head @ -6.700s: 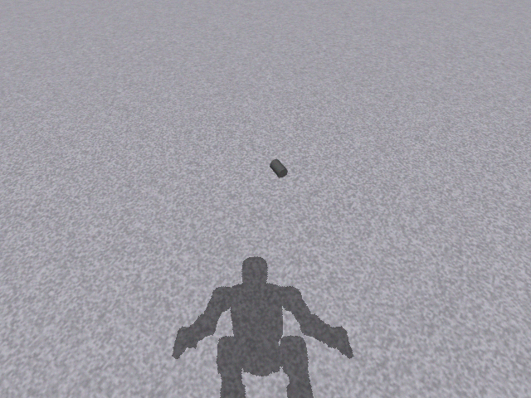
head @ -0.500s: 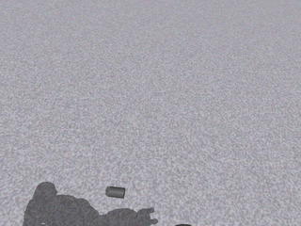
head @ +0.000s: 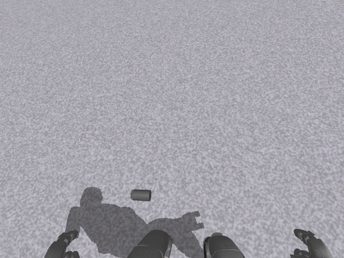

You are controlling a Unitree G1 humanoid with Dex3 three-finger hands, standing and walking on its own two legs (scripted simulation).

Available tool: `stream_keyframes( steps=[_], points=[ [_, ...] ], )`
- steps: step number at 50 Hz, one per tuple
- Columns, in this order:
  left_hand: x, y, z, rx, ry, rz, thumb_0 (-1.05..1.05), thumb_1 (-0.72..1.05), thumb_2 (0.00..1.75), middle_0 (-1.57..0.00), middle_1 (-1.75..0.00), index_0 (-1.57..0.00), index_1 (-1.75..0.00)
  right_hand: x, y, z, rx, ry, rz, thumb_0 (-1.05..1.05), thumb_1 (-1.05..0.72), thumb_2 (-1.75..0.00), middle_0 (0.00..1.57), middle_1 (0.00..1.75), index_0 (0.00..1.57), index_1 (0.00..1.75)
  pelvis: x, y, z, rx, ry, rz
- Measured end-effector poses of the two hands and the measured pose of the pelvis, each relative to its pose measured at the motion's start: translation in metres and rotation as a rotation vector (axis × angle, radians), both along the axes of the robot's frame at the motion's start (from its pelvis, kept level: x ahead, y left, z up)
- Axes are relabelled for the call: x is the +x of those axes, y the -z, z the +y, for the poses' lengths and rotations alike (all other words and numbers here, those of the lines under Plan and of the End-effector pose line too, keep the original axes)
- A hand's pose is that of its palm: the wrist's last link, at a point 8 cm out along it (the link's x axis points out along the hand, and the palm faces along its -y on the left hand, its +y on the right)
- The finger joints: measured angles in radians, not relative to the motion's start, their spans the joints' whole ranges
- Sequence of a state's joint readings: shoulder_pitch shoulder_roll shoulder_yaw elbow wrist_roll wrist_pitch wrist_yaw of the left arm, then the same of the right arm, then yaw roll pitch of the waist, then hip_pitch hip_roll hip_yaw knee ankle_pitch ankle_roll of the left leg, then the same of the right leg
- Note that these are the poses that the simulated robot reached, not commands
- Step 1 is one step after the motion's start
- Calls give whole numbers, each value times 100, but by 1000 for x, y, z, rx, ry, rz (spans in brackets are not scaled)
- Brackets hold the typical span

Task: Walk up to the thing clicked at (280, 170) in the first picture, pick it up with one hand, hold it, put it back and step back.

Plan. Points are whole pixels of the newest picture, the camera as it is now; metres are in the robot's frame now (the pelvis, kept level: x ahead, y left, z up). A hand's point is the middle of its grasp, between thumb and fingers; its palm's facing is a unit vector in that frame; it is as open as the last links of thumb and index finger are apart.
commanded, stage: walk up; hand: left
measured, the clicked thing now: (142, 195) +0.41 +0.27 -0.73
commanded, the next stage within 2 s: stand in 1.18 s
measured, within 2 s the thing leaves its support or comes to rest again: neither
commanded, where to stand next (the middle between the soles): +0.04 +0.01 m, yaw -1 degrees
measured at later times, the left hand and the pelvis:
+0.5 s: hand out of the picture +0.00 +0.30 -0.13, palm faces +0.05 -0.91 -0.40, open 7.4 cm; pelvis -0.01 +0.03 +0.01, yaw +3 degrees
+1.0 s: hand out of the picture +0.10 +0.30 -0.15, palm faces -0.09 -0.92 -0.38, open 7.4 cm; pelvis -0.01 +0.03 -0.01, yaw -2 degrees
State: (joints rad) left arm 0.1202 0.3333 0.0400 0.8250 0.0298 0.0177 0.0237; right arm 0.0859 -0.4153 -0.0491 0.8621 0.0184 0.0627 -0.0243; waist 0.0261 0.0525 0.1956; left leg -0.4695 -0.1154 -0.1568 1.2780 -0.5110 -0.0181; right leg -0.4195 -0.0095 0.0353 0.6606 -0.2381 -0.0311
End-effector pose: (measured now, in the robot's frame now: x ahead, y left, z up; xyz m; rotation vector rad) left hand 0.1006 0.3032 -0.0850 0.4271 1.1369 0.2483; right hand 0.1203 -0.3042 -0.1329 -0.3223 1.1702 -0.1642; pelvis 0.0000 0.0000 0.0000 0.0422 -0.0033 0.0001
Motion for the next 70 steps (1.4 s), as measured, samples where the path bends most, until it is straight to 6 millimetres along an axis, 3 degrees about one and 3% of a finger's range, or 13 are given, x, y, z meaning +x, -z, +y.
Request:
stream_keyframes(
  steps=[6,13,22,28,33,38,42,47,52,56,63,70],
  points=[
    [-14,-4,5,-27,-33,-121,1,90,90,-21,-30,-21,-30,-45,-2,2,-17,-57,85,0,-90,-90,20,30,20,30,-6,3,2,-28,-68,-26],
    [-62,10,25,-59,-99,-27,1,90,90,-20,-30,-20,-30,-71,-26,8,-31,-32,48,1,-90,-90,21,30,21,30,-12,-4,10,-30,-54,-54],
    [-104,13,27,-53,-110,55,1,90,90,-20,-30,-20,-30,-45,-28,15,-27,-65,0,1,-90,-90,20,30,21,30,-12,-5,16,-63,-44,-47],
    [-115,9,51,-48,-123,87,1,90,90,-21,-30,-21,-30,-24,-32,33,-30,-93,-32,0,-90,-90,20,30,21,30,-8,-6,40,-51,-52,-42],
    [-95,21,75,-61,-125,115,1,90,90,-20,-30,-20,-30,-25,-31,57,-45,-59,-52,0,-90,-90,20,30,20,30,-4,-2,60,-40,-30,-44],
    [-57,24,85,-65,-87,73,1,90,90,-20,-29,-20,-30,-36,-41,66,-65,-36,-39,0,-90,-90,21,30,21,30,-4,-6,59,-53,-16,-38],
    [-33,27,80,-71,-39,52,1,90,90,-20,-29,-20,-30,-48,-48,51,-105,-5,-45,0,-90,-90,21,30,21,30,-7,-5,53,-48,10,-37],
    [-12,30,58,-78,35,40,1,90,90,-20,-29,-20,-30,-68,-44,17,-140,42,-37,0,-90,-90,21,30,21,30,-10,3,41,-43,44,-37],
    [-7,28,28,-79,72,21,1,90,90,-20,-29,-20,-30,-83,-28,-4,-125,94,-1,0,-90,-90,21,30,21,30,-13,7,28,-69,45,-55],
    [-4,23,14,-100,84,15,1,90,90,-20,-30,-20,-30,-92,-24,2,-83,107,19,0,-90,-90,20,30,20,30,-12,2,26,-41,52,-48],
    [12,21,7,-136,64,-32,1,90,90,-20,-30,-20,-30,-108,-21,26,-32,93,72,0,-90,-90,20,30,21,30,-11,-4,28,-35,49,-55],
    [11,11,6,-136,70,-29,1,90,90,-20,-30,-20,-30,-90,-27,34,9,89,37,1,-90,-90,21,30,21,30,-10,-15,26,-40,42,-64]
  ],
)
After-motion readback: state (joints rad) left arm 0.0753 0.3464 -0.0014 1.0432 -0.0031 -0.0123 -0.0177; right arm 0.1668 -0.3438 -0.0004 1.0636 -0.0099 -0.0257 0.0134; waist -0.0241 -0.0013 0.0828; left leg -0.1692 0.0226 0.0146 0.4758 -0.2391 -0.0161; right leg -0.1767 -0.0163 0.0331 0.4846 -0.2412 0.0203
